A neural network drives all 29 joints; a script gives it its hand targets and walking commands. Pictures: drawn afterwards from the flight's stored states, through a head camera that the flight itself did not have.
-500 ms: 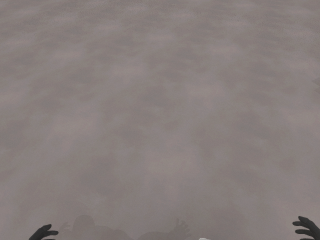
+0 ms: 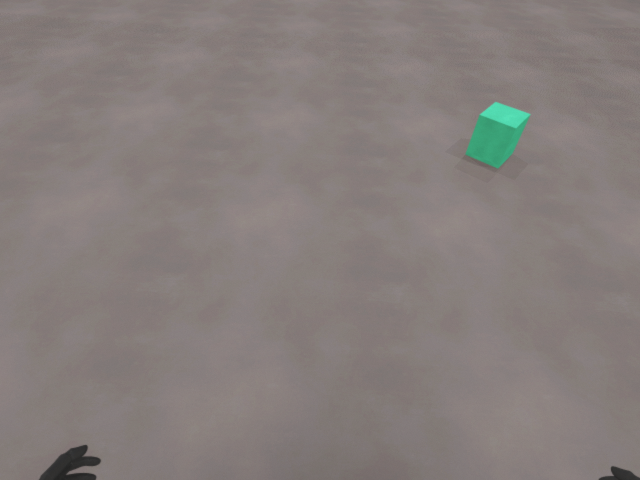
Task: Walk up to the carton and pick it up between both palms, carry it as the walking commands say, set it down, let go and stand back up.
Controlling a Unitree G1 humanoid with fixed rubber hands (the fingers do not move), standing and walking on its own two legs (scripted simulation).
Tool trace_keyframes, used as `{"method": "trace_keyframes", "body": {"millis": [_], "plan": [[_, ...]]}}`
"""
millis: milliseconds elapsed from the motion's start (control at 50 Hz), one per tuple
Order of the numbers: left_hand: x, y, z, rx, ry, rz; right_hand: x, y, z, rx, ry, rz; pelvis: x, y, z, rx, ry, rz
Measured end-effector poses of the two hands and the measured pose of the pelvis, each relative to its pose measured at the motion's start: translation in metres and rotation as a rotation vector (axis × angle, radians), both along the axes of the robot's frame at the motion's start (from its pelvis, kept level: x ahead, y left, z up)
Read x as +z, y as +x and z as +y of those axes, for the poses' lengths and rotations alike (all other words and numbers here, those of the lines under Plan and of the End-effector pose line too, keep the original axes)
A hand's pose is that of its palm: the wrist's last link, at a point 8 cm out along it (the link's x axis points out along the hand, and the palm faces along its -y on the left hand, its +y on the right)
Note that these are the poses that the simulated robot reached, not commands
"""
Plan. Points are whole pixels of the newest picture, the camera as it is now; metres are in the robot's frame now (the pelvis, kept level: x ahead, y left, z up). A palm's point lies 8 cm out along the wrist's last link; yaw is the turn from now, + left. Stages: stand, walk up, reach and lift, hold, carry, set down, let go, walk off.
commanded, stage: walk up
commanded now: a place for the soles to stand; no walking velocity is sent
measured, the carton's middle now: (496, 135) +1.95 -1.03 -0.64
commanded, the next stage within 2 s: none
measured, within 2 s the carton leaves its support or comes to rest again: neither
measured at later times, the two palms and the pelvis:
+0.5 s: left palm (224, 264) +0.49 +0.18 -0.06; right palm (637, 409) +0.24 -0.44 -0.07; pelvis +0.26 -0.09 +0.00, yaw -15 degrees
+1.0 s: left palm (315, 148) +0.85 +0.01 -0.04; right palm out of the picture +0.40 -0.54 -0.06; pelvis +0.54 -0.19 +0.01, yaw -26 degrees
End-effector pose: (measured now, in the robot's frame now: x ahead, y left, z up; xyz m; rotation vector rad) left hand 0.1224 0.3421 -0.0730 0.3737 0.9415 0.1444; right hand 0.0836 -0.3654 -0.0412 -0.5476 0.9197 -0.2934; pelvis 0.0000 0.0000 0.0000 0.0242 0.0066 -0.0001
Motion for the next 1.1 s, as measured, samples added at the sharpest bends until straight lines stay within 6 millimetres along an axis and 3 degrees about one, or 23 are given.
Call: {"method": "trace_keyframes", "body": {"millis": [80,160,260,320,360,400,560,600,660,740,880,1020,1060,1100], "plan": [[0.012,0.094,-0.027,-0.134,-0.041,-0.031,0.018,-0.022,-0.018,-0.131,-0.027,0.035,0.013,0.037,-0.004,-0.071,-0.005,-0.003],[0.029,0.194,-0.063,-0.256,-0.052,-0.092,0.023,-0.037,-0.034,-0.237,-0.032,0.099,0.016,0.075,-0.014,-0.128,-0.011,0.003],[0.043,0.317,-0.132,-0.393,-0.059,-0.183,0.009,-0.043,-0.053,-0.368,-0.012,0.195,0.009,0.131,-0.038,-0.185,-0.013,0.012],[0.044,0.377,-0.173,-0.431,-0.054,-0.249,-0.011,-0.029,-0.067,-0.422,0.01,0.245,-0.004,0.167,-0.061,-0.204,-0.025,0.014],[0.038,0.394,-0.185,-0.412,-0.047,-0.255,-0.023,0.0,-0.07,-0.419,0.047,0.234,-0.007,0.187,-0.074,-0.221,-0.031,0.011],[0.029,0.393,-0.185,-0.369,-0.039,-0.206,-0.029,0.042,-0.07,-0.388,0.088,0.187,-0.003,0.208,-0.081,-0.234,-0.041,0.008],[0.001,0.367,-0.144,-0.236,0.016,0.035,-0.026,0.221,-0.08,-0.209,0.15,0.051,0.005,0.301,-0.099,-0.275,-0.073,0.006],[-0.007,0.375,-0.135,-0.224,0.024,0.071,-0.02,0.262,-0.086,-0.183,0.135,0.015,0.001,0.328,-0.101,-0.283,-0.072,0.002],[-0.025,0.409,-0.132,-0.246,0.038,0.1,-0.014,0.308,-0.103,-0.182,0.066,-0.053,-0.013,0.37,-0.102,-0.319,-0.054,-0.005],[-0.029,0.477,-0.164,-0.328,0.028,0.089,0.001,0.319,-0.12,-0.289,0.026,-0.088,-0.009,0.409,-0.114,-0.369,-0.009,-0.016],[0.005,0.612,-0.244,-0.479,-0.018,0.002,0.009,0.312,-0.141,-0.42,0.042,-0.01,0.01,0.476,-0.144,-0.431,0.006,-0.016],[0.031,0.741,-0.343,-0.584,-0.002,-0.124,-0.022,0.319,-0.177,-0.544,0.108,0.101,0.001,0.547,-0.202,-0.461,0.013,-0.012],[0.032,0.768,-0.365,-0.581,0.012,-0.179,-0.037,0.333,-0.191,-0.553,0.128,0.132,-0.007,0.564,-0.222,-0.463,0.001,-0.012],[0.033,0.78,-0.375,-0.555,0.022,-0.192,-0.045,0.359,-0.201,-0.551,0.158,0.126,-0.008,0.58,-0.237,-0.472,-0.003,-0.009]]}}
